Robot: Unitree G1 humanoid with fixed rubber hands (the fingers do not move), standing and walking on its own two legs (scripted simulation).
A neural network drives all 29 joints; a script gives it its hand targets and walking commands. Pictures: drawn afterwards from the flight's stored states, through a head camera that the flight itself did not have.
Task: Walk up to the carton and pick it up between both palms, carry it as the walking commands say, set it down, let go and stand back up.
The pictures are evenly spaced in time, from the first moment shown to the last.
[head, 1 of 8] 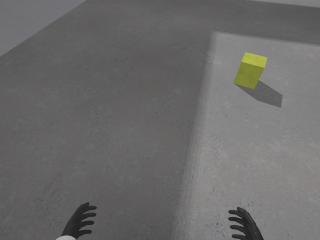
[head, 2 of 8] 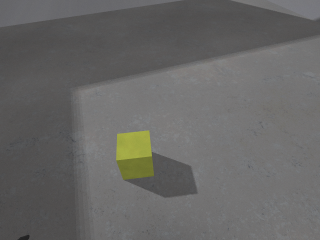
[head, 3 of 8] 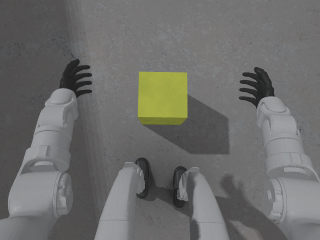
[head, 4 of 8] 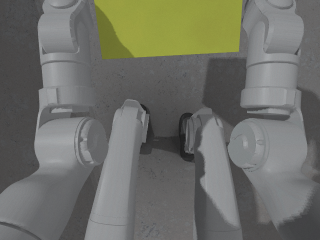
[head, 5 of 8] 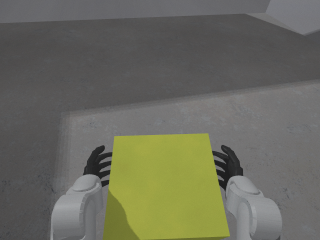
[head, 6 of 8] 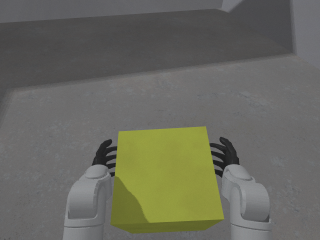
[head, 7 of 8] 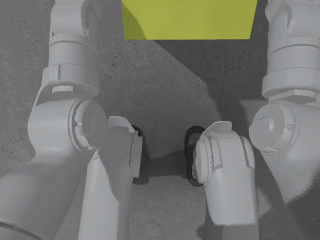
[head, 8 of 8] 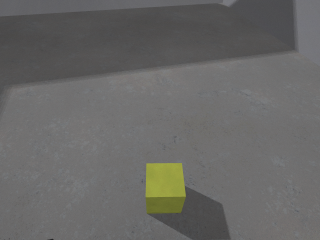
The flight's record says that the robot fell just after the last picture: no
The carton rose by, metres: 0.68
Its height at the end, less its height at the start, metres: +0.00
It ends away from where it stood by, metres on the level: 0.93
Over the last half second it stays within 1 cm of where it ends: yes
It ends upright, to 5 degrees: yes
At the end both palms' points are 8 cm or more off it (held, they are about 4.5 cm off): yes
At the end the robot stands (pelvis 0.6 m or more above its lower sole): yes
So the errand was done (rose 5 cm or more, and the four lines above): yes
